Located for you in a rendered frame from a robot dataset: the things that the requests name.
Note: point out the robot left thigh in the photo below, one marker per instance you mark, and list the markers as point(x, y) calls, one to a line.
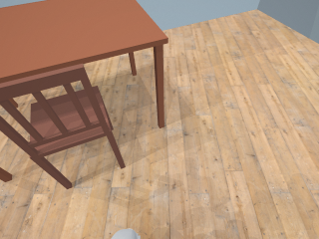
point(126, 234)

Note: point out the chair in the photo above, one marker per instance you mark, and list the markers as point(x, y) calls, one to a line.
point(57, 123)

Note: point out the table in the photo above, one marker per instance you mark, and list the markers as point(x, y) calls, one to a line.
point(49, 35)

